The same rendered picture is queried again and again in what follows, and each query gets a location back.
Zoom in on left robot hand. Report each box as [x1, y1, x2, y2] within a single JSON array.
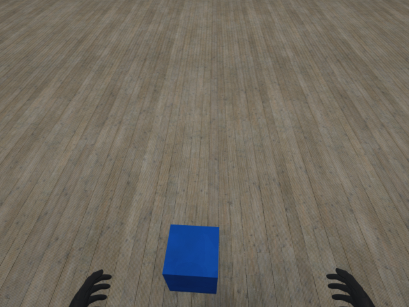
[[69, 269, 112, 307]]

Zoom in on right robot hand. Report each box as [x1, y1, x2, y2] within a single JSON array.
[[326, 268, 375, 307]]

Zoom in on carton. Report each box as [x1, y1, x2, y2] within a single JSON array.
[[162, 224, 219, 294]]

